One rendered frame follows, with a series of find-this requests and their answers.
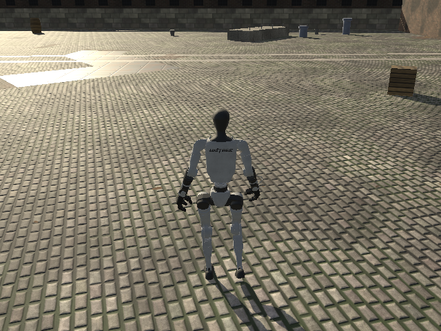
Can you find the right robot hand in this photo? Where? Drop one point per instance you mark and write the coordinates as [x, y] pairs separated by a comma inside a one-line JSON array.
[[250, 191]]

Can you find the right robot forearm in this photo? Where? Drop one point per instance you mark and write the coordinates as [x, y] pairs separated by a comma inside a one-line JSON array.
[[253, 181]]

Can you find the right robot upper arm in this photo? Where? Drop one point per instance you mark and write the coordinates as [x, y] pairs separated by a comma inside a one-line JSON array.
[[245, 156]]

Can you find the robot left shin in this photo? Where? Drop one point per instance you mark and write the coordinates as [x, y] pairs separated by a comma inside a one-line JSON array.
[[207, 249]]

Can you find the robot left foot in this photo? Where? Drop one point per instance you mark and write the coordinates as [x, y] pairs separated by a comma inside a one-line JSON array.
[[209, 274]]

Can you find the left robot upper arm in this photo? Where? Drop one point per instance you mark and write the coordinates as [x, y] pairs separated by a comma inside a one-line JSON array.
[[195, 157]]

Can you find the left robot forearm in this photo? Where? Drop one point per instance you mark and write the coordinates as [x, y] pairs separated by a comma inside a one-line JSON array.
[[185, 184]]

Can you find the left robot hand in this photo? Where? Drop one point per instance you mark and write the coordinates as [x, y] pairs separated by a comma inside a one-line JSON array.
[[180, 201]]

